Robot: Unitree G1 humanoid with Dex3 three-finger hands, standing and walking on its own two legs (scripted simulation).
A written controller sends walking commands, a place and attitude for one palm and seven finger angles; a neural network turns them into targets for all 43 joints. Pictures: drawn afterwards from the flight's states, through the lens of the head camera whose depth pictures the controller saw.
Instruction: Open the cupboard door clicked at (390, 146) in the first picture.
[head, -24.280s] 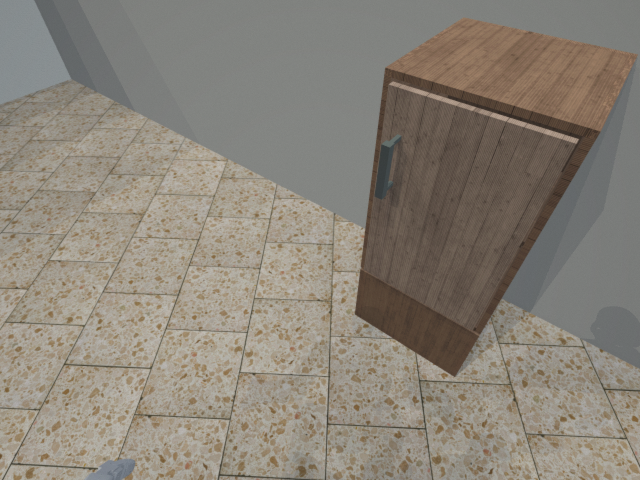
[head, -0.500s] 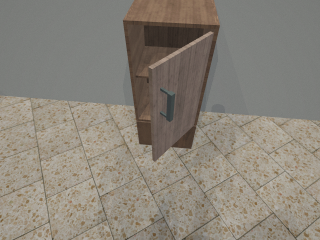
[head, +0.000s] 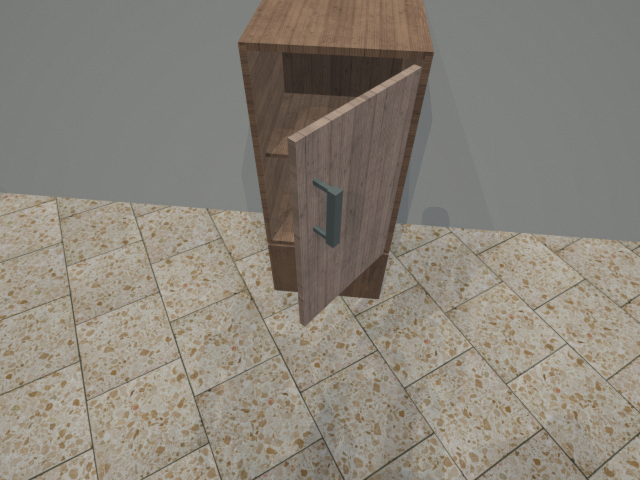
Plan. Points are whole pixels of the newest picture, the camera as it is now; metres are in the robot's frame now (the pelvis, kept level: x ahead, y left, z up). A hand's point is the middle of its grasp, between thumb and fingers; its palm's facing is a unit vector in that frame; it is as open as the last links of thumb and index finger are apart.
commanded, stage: walk to a spot facing it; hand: left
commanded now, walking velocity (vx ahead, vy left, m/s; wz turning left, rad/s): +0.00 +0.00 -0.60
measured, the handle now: (326, 213) +0.58 +0.02 -0.05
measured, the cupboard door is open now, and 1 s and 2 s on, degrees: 53 53 53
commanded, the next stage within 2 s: none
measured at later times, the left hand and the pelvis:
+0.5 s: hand out of the picture +0.10 +0.16 -0.17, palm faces -0.14 -0.94 -0.31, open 7.4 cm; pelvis -0.01 -0.04 -0.02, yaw -13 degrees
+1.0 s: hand out of the picture +0.14 +0.15 -0.18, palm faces -0.40 -0.89 -0.24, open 7.4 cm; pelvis +0.02 -0.02 -0.01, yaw -30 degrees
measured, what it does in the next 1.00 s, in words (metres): lifts its left foot, turning right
